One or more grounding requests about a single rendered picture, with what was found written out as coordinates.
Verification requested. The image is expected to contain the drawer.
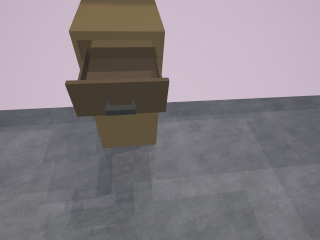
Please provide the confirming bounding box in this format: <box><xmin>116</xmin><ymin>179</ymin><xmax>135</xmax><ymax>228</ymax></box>
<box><xmin>65</xmin><ymin>47</ymin><xmax>170</xmax><ymax>117</ymax></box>

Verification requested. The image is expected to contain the cabinet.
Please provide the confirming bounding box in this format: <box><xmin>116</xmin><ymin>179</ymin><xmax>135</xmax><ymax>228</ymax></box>
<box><xmin>69</xmin><ymin>0</ymin><xmax>165</xmax><ymax>149</ymax></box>

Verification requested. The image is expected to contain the handle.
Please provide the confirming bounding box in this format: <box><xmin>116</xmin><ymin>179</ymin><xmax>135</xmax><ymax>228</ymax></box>
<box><xmin>105</xmin><ymin>98</ymin><xmax>136</xmax><ymax>116</ymax></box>

